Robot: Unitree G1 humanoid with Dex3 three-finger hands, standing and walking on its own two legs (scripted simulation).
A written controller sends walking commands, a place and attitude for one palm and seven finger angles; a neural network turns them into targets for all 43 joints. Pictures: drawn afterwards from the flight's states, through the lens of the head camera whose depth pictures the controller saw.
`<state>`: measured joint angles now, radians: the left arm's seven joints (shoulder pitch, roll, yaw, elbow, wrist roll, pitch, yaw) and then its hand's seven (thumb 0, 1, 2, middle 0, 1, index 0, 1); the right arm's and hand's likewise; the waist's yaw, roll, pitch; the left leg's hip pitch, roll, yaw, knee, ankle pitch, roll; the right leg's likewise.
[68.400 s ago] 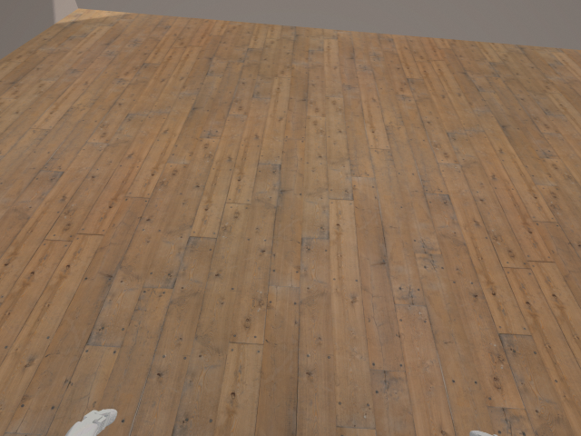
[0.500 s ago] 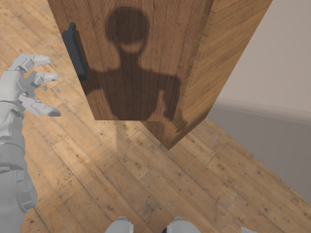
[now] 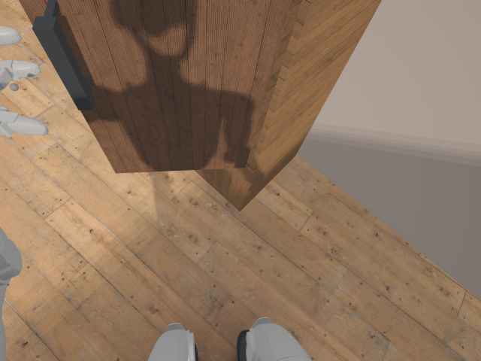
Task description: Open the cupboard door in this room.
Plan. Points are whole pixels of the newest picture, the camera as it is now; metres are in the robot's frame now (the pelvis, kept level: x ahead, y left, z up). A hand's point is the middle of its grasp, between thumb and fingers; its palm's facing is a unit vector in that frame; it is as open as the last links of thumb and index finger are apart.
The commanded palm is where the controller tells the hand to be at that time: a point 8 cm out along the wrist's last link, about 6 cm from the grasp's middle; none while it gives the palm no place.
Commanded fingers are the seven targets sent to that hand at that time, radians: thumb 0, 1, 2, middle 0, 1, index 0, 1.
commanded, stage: move the hooked fingers beside the handle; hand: left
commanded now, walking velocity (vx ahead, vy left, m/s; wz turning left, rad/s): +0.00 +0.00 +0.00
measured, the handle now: (70, 59) +0.57 +0.23 +0.10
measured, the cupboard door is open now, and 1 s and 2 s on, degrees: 49 49 49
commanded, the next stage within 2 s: slide the fingers in behind the handle in 1.22 s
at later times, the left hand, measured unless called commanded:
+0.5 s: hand (13, 86) +0.52 +0.30 +0.09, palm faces +0.03 -1.00 -0.02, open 14.0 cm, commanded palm +0.50 +0.33 +0.09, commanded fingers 0.00 -0.50 0.30 -0.30 -1.20 -0.30 -1.20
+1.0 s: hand (14, 95) +0.50 +0.29 +0.10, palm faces +0.03 -1.00 -0.02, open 14.0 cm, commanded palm +0.49 +0.33 +0.09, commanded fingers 0.00 -0.50 0.30 -0.30 -1.20 -0.30 -1.20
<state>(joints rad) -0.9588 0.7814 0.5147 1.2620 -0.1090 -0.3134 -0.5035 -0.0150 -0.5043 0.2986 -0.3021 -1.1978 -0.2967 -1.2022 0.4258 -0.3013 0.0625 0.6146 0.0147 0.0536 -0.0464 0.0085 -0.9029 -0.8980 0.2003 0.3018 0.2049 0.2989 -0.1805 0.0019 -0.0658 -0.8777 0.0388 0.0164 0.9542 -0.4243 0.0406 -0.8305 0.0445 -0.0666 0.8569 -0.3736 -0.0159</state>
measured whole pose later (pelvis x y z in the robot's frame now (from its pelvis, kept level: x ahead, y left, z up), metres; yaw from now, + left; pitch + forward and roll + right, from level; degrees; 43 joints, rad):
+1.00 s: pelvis +0.00 +0.01 +0.00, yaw +0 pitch +20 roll -5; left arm -0.96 0.77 0.47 1.27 -0.10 -0.31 -0.47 -0.01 -0.50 0.30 -0.30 -1.20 -0.30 -1.20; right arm 0.39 -0.29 0.07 0.59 0.01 0.09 -0.04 0.01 -0.90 -0.90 0.20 0.30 0.21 0.30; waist -0.18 0.01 -0.07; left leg -0.90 0.04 0.00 0.98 -0.44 0.05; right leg -0.84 0.04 -0.08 0.87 -0.38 -0.01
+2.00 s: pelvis +0.01 +0.00 +0.00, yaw +1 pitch +20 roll -4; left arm -0.91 0.60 0.42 1.16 -0.11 -0.35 -0.35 -0.02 -0.51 0.30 -0.30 -1.20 -0.30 -1.20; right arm 0.39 -0.27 0.05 0.60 0.00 0.08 -0.01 0.01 -0.90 -0.90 0.20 0.30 0.20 0.30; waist -0.16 0.02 -0.09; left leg -0.87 0.03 0.01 0.98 -0.45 0.04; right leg -0.82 0.04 -0.07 0.87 -0.40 -0.01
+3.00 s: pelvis +0.01 +0.00 +0.00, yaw +0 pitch +20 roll -3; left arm -0.89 0.53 0.39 1.15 -0.11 -0.35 -0.28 -0.01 -0.50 0.30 -0.30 -1.20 -0.30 -1.20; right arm 0.42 -0.27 0.04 0.61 0.00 0.07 0.01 0.01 -0.90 -0.90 0.20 0.30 0.20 0.30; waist -0.16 0.03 -0.10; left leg -0.85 0.03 0.02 0.96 -0.45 0.04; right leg -0.81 0.04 -0.06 0.87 -0.40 -0.01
